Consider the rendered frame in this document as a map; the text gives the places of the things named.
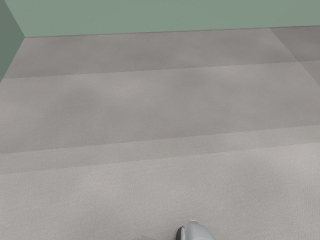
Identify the robot right thigh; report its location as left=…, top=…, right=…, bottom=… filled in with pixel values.
left=181, top=223, right=216, bottom=240

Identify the robot right shin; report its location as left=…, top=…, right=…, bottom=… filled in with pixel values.
left=186, top=220, right=199, bottom=225

